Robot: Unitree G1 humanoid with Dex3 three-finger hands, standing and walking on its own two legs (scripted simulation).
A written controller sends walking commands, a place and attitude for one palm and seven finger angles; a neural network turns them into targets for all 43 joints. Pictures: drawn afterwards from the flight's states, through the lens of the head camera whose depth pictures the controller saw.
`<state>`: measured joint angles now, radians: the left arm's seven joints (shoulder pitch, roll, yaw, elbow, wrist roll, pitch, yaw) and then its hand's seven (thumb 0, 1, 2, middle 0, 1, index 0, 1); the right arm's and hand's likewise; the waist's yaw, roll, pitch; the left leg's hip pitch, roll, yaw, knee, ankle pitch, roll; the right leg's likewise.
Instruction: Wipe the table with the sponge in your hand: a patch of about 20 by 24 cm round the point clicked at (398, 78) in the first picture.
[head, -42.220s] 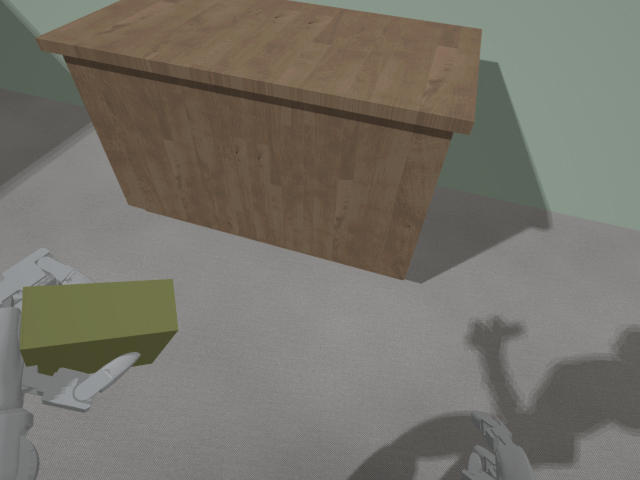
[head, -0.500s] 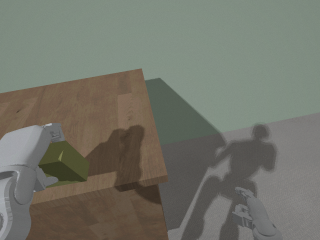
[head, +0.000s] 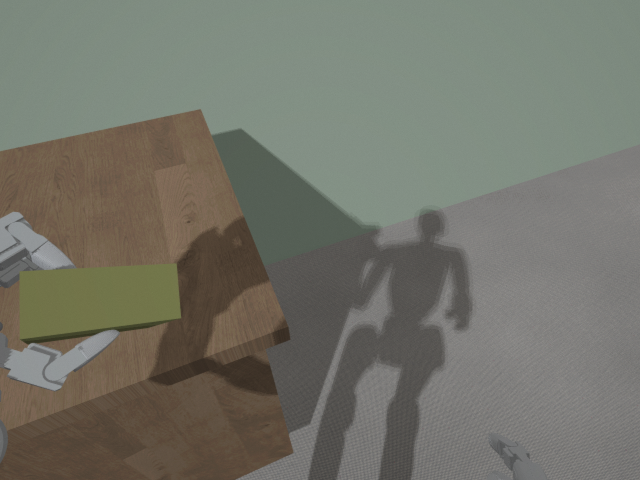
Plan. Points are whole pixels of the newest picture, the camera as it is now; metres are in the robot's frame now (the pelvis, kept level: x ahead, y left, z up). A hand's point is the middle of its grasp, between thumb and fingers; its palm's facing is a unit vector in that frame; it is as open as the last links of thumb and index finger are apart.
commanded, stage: step back with the hand held close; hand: left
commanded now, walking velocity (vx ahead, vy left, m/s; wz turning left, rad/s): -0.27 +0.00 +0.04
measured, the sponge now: (118, 304) +0.24 +0.20 +0.18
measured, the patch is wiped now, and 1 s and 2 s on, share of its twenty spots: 0.95 0.95 0.95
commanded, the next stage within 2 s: stop stepping back and stand still in 0.56 s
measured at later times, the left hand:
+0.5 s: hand out of the picture +0.06 +0.31 +0.22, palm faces +0.55 -0.79 -0.27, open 9.1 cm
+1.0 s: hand out of the picture -0.05 +0.31 +0.21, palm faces +0.47 -0.85 -0.24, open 9.1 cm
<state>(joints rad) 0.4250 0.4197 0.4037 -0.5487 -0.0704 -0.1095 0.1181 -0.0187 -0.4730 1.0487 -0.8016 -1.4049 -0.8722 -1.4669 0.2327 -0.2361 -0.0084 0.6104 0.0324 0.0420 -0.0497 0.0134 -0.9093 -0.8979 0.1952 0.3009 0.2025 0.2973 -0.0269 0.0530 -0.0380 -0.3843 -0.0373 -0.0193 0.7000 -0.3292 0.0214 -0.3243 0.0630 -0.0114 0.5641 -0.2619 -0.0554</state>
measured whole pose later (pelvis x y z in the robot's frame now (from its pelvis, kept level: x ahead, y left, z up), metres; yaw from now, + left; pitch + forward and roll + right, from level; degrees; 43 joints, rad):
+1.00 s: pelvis -0.27 +0.06 +0.00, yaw -1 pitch -1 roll -1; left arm 0.33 0.37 0.38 -0.46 -0.06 -0.11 0.15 -0.02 -0.49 1.06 -0.81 -1.41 -0.88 -1.47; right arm 0.27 -0.24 0.00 0.69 0.03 -0.04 -0.08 0.01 -0.91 -0.90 0.20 0.30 0.20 0.30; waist 0.00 -0.03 -0.11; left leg -0.31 -0.04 0.03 0.60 -0.30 0.06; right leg -0.20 0.00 0.02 0.58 -0.36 0.02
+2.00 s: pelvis -0.30 +0.10 +0.01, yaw -1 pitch -1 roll -1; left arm 0.36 0.38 0.37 -0.54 -0.04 -0.13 0.15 -0.02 -0.49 1.06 -0.81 -1.41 -0.88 -1.47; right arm 0.17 -0.18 0.03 0.62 0.01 -0.10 -0.05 0.01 -0.91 -0.90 0.20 0.30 0.21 0.30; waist 0.01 0.00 0.00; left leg -0.28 0.02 0.02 0.54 -0.25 0.02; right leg -0.19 0.02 -0.03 0.47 -0.27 0.00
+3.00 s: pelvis -0.34 +0.11 +0.01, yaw +0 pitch -1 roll -3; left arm 0.39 0.38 0.36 -0.55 -0.03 -0.17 0.15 -0.02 -0.49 1.06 -0.81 -1.41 -0.88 -1.47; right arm 0.19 -0.20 0.02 0.63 0.00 -0.10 -0.06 0.01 -0.91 -0.90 0.20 0.30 0.20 0.30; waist 0.02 0.01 0.00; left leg -0.31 0.01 0.00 0.48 -0.16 0.03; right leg -0.19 0.02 -0.06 0.37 -0.16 0.01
